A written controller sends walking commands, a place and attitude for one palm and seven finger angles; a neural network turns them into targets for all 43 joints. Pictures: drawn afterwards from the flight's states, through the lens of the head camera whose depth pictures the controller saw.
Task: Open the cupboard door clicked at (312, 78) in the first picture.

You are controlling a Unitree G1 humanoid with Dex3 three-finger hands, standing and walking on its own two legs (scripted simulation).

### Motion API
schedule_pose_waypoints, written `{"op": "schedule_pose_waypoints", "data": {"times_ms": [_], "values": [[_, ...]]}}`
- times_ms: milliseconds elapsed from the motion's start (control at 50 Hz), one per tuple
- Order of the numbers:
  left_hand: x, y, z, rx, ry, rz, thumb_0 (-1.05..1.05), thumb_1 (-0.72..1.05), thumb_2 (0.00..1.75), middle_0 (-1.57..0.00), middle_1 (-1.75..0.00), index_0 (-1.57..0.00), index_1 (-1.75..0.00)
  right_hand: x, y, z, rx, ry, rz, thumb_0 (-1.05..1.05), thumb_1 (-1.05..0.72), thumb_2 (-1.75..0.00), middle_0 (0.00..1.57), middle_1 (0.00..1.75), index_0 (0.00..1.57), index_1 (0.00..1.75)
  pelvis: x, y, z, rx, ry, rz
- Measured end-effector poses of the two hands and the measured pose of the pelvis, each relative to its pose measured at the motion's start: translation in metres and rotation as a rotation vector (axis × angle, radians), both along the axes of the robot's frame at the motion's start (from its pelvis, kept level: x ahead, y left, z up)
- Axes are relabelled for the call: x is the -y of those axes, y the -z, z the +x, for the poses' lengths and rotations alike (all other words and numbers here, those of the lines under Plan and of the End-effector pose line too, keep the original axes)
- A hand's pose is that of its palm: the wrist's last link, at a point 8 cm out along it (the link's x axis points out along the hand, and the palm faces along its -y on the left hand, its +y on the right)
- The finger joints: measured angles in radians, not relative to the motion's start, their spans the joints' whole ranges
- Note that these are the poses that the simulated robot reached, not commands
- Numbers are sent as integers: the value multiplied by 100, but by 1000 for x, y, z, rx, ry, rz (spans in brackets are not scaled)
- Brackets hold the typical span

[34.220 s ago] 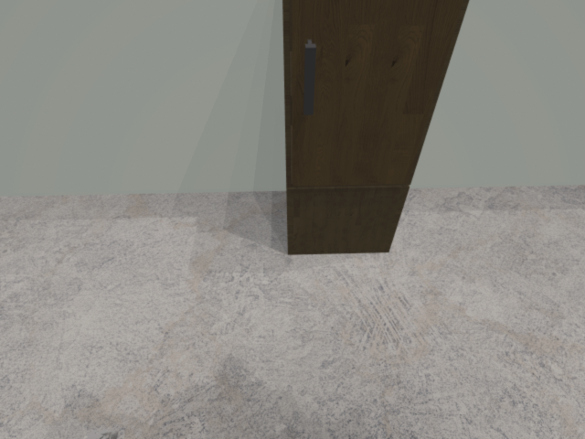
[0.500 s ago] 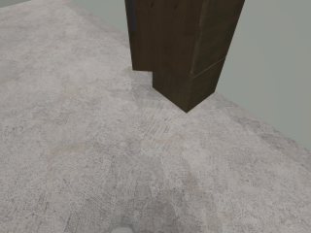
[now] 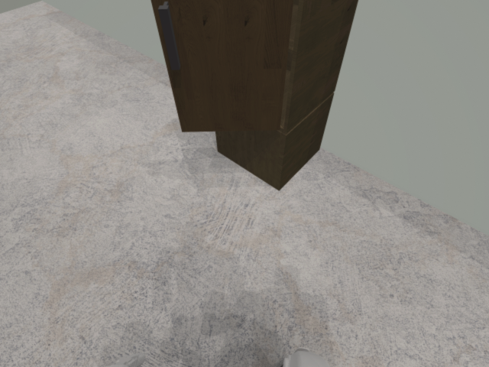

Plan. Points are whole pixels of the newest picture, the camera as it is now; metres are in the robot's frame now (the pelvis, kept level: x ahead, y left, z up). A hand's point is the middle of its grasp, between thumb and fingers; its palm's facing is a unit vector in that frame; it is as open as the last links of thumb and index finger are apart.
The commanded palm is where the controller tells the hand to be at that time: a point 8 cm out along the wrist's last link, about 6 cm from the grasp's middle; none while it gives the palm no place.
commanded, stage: take the last steps up to it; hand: left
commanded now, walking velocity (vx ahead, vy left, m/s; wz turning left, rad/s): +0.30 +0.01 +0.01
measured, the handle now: (171, 36) +0.97 +0.25 +0.06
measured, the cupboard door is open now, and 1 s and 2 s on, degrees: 42 42 42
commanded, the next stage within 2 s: come to a stop and stand still in 0.84 s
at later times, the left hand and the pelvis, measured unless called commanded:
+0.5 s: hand out of the picture +0.13 +0.17 -0.18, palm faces +0.15 -0.98 -0.14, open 7.3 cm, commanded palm none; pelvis +0.19 +0.01 +0.00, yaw +2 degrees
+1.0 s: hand (177, 220) +0.46 +0.19 -0.16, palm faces -0.02 -0.97 -0.23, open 7.4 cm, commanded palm none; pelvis +0.36 +0.00 -0.01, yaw -1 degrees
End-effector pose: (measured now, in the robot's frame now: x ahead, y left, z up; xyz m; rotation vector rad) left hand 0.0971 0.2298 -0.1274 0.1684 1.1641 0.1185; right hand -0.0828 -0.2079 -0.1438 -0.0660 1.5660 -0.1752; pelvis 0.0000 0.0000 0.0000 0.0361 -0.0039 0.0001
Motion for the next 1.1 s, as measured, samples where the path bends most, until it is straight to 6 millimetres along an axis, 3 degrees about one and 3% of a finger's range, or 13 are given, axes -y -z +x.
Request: {"op": "schedule_pose_waypoints", "data": {"times_ms": [80, 140, 200, 360, 480, 540, 620, 800, 880, 960, 1020, 1100], "values": [[19, 4, 59, 73, 38, 16, 1, 91, 90, -19, -30, -19, -30, 6, 13, 7, -83, 40, 37, 0, -91, -90, 20, 29, 20, 29, 17, 14, 36, 2, 1, -8], [30, 3, 70, 83, 11, 8, 0, 91, 90, -19, -30, -19, -30, 18, 13, 39, -79, 35, 37, 0, -91, -90, 21, 29, 20, 29, 24, 11, 54, 17, -9, -16], [35, 0, 62, 35, -45, 2, 0, 92, 90, -20, -30, -20, -30, 31, 9, 95, 5, 6, 15, 1, -91, -90, 20, 29, 20, 29, 27, 1, 73, 15, -15, -24], [15, 1, 40, -129, -123, 3, -2, 95, 90, -20, -30, -20, -30, 42, -9, 256, 259, -99, -39, 1, -93, -90, 20, 29, 20, 29, 19, -9, 131, -4, -37, -37], [8, 21, 25, -293, -190, -70, 0, 92, 90, -20, -30, -20, -30, 21, -18, 362, 382, -191, -74, 0, -93, -90, 20, 29, 20, 29, -8, 0, 183, 1, -44, -52], [-1, 34, 31, -366, -194, -97, 0, 92, 90, -20, -30, -20, -30, 4, -15, 399, 438, -211, -96, 0, -92, -90, 20, 29, 20, 29, -24, 10, 207, 5, -32, -49], [-16, 29, 76, -355, -158, -91, 1, 91, 90, -20, -30, -19, -30, -14, -17, 408, 419, -177, -92, 0, -92, -90, 20, 29, 20, 29, -36, 4, 233, 2, -9, -43], [-41, 9, 229, -144, -66, -17, 2, 93, 90, -19, -30, -19, -30, -16, -15, 372, 205, -64, -81, -1, -95, -90, 21, 29, 20, 29, -38, -9, 292, -5, 13, -32], [-36, 3, 291, -79, -15, 13, 1, 93, 90, -19, -30, -19, -30, -18, -7, 354, 90, -14, -39, -1, -93, -90, 20, 29, 20, 29, -28, -6, 319, -3, 19, -20], [-18, 5, 345, -23, 30, 35, 1, 92, 90, -19, -30, -19, -30, -16, 8, 347, -5, 34, 10, 0, -92, -90, 20, 29, 20, 29, -11, 6, 350, -1, 23, -3], [-1, 5, 365, 5, 28, 34, 1, 92, 90, -19, -30, -19, -30, -10, 15, 359, -49, 41, 31, 0, -92, -90, 20, 29, 20, 29, -3, 9, 366, 7, 12, -23], [14, 3, 368, -16, -7, 19, 0, 92, 90, -19, -30, -20, -30, -1, 12, 401, -11, 29, 17, 0, -91, -90, 20, 29, 20, 29, 1, 1, 378, 7, 6, -19]]}}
